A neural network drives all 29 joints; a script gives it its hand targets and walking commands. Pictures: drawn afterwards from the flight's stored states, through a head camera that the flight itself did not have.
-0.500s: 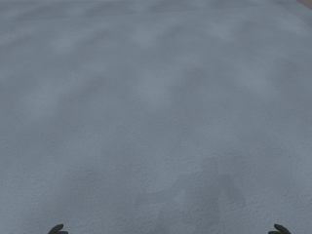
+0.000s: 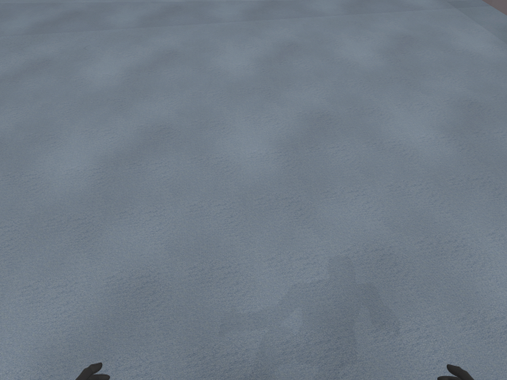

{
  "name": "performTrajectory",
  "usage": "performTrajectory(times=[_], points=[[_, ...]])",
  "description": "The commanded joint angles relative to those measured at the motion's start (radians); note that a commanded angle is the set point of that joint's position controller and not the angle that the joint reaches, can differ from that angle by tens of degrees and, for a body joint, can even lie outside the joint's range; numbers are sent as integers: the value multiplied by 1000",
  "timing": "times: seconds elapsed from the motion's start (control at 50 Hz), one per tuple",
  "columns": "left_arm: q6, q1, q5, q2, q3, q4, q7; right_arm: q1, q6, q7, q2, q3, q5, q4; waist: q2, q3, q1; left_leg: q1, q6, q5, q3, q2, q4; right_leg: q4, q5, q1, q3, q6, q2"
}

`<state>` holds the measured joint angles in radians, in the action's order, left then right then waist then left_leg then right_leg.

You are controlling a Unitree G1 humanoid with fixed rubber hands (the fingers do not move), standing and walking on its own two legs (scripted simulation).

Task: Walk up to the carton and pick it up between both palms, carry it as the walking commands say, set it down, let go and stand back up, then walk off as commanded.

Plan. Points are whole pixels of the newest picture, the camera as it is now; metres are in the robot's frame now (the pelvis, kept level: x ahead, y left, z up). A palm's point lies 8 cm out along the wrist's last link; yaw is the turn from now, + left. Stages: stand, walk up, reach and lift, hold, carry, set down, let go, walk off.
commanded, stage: walk off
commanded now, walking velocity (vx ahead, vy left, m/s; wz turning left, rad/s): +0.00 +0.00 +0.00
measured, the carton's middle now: out of the picture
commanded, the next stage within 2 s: stand in 1.94 s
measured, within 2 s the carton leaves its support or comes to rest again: neither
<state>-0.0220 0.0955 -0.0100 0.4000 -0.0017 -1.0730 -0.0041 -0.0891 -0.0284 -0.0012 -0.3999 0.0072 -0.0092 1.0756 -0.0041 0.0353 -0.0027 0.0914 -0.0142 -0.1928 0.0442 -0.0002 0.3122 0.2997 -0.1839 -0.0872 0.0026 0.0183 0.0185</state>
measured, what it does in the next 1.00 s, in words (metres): walks ahead: right foot, then left foot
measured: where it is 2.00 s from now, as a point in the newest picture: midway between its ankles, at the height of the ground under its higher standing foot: (342, 228)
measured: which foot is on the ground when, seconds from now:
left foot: down 0.00-0.40, up 0.42-0.80, down 0.82-1.00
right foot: down 0.00-0.10, up 0.12-0.38, down 0.40-0.84, up 0.86-1.00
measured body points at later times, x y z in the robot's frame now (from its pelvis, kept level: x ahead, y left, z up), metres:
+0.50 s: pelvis +0.10 -0.12 -0.01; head +0.12 -0.13 +0.43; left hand +0.15 +0.16 -0.15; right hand +0.09 -0.41 -0.16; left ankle +0.01 +0.05 -0.69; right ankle +0.11 -0.22 -0.75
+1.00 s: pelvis +0.34 -0.16 -0.01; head +0.37 -0.14 +0.44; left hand +0.37 +0.09 -0.17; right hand +0.37 -0.44 -0.14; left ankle +0.35 -0.07 -0.75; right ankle +0.30 -0.31 -0.66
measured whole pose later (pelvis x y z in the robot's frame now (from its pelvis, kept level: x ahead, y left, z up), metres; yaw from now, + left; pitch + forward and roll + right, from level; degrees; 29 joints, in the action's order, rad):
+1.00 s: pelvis +0.34 -0.16 -0.01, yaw -1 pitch -2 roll -1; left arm -0.03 0.28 -0.03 0.24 0.06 -1.03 0.03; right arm -0.27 -0.06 -0.01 -0.24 0.07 -0.02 1.02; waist -0.03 0.08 -0.01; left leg 0.18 -0.04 -0.25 0.18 0.06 0.47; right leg 1.13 -0.27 -0.43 0.02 0.00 0.06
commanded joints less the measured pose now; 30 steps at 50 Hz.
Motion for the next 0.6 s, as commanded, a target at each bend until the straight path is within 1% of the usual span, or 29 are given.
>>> performTrajectory(times=[0.0,0.02,0.04,0.06,0.08,0.1,0.12,0.14,0.16,0.18,0.2,0.22,0.24,0.28,0.32,0.34,0.36,0.38,0.4,0.42,0.44,0.46,0.48,0.5,0.52,0.54,0.58], points=[[-8,-28,0,172,29,39,-4,31,-9,-4,-178,30,0,-39,5,-54,0,-12,-11,178,-111,144,-43,-32,171,-3,-87,-39,123],[1,-5,7,83,9,19,-1,2,-10,-5,-101,10,1,-24,11,-76,-3,-21,5,131,-109,150,-57,-35,120,6,-66,-21,119],[24,42,11,41,-7,-11,-1,4,9,4,-61,-6,-9,-27,1,-61,-4,-24,14,46,-116,169,-70,-35,54,-22,-53,-2,105],[41,55,7,49,-5,-17,-8,-17,23,7,-83,-2,-17,-33,15,-27,-17,-20,7,-69,-137,180,-75,-2,-19,-58,-29,2,75],[50,48,-1,58,-1,-13,-8,-37,33,8,-117,7,-20,-33,55,-5,-30,-26,-14,-215,-184,203,-94,53,-103,-121,-4,3,50],[54,32,-8,60,2,-2,-6,-80,42,6,-149,19,-23,-27,104,21,-52,-45,-50,-379,-261,251,-128,137,-186,-215,24,5,24],[56,8,-18,67,8,12,-2,-128,46,3,-177,35,-28,-20,134,56,-78,-42,-96,-484,-342,326,-174,248,-236,-296,42,6,26],[56,-28,-26,69,13,34,2,-173,43,0,-195,49,-33,-15,154,100,-106,-28,-150,-498,-424,406,-221,377,-279,-386,12,5,57],[52,-45,-27,68,18,51,7,-196,36,-3,-197,57,-36,-9,131,121,-106,-36,-182,-467,-453,444,-235,488,-285,-460,-30,7,80],[46,-31,-25,64,23,56,14,-184,28,-4,-187,61,-33,-13,97,110,-85,-57,-181,-420,-420,437,-226,543,-263,-495,-54,10,91],[38,-13,-22,51,25,59,21,-164,20,-4,-173,63,-29,-22,92,94,-68,-68,-167,-370,-366,414,-216,539,-246,-499,-51,16,101],[31,-9,-22,38,27,66,28,-154,12,-2,-155,64,-25,-27,107,85,-60,-66,-152,-328,-316,386,-210,504,-234,-482,-35,24,107],[27,-13,-24,27,29,75,36,-153,6,0,-138,65,-22,-29,124,84,-56,-45,-140,-282,-269,357,-205,460,-218,-445,-11,31,102],[26,-21,-23,4,32,97,55,-169,-3,4,-127,71,-22,-28,165,84,-54,10,-112,-226,-193,316,-184,366,-180,-354,45,31,81],[29,18,-16,-14,37,105,68,-164,-4,7,-133,81,-24,-34,194,84,-32,109,-83,-196,-134,296,-148,266,-127,-212,103,19,58],[29,64,-15,-23,42,96,69,-152,-1,6,-137,87,-24,-41,184,77,-7,172,-70,-201,-100,284,-100,201,-64,-109,135,14,40],[29,128,-18,-22,49,75,68,-144,0,5,-128,89,-24,-50,151,55,21,228,-59,-219,-72,262,-30,178,-48,-4,168,11,8],[25,233,-20,4,69,44,62,-154,-3,6,-92,79,-29,-56,68,6,70,284,-44,-203,-32,220,113,157,-89,141,173,4,-2],[15,377,-24,90,99,16,52,-147,-7,11,-13,60,-29,-85,-185,-35,150,400,1,-256,79,109,433,-21,-315,244,-56,-33,165],[14,502,-21,219,121,-18,41,-70,1,5,40,45,-22,-145,-443,-55,190,589,6,-506,64,16,712,-188,-538,237,-397,-131,344],[10,438,-23,148,104,-5,32,-36,11,2,6,52,-22,-155,-260,-11,156,629,-20,-452,-44,85,865,-192,-611,174,-413,-164,366],[3,345,-28,78,86,30,25,-36,7,10,11,52,-18,-157,-152,24,102,631,-39,-347,-52,132,892,-164,-529,107,-368,-160,343],[-6,255,-31,30,75,56,21,-79,-2,19,19,53,-14,-139,-80,43,44,587,-40,-235,-53,179,862,-145,-378,58,-286,-148,300],[-15,212,-26,2,67,71,15,-103,-8,25,18,57,-24,-130,-62,34,21,541,-32,-178,-43,196,817,-146,-251,38,-228,-146,278],[-21,205,-25,-15,59,72,12,-122,-5,29,21,57,-33,-116,-63,20,12,504,-22,-146,-19,185,812,-149,-145,25,-174,-149,253],[-28,226,-20,-23,55,63,11,-118,-1,32,33,55,-35,-122,-77,18,12,492,-13,-134,-5,181,793,-155,-71,18,-142,-158,244],[-36,277,-14,-44,51,39,10,-69,10,35,52,51,-33,-144,-77,51,22,507,7,-117,18,177,707,-174,-16,25,-101,-180,228]])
